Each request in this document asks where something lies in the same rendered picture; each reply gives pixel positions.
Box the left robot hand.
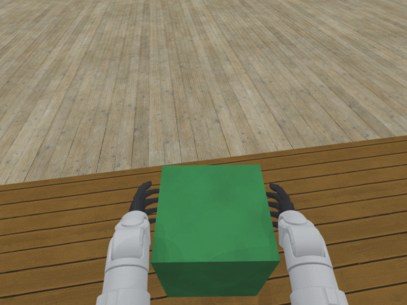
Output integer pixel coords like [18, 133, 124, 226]
[128, 181, 160, 224]

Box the right robot hand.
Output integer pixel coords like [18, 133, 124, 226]
[266, 183, 295, 228]

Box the robot right forearm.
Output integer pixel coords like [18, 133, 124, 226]
[278, 210, 348, 305]

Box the robot left forearm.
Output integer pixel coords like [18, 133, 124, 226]
[96, 210, 151, 305]

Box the carton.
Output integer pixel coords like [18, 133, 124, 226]
[151, 165, 280, 297]

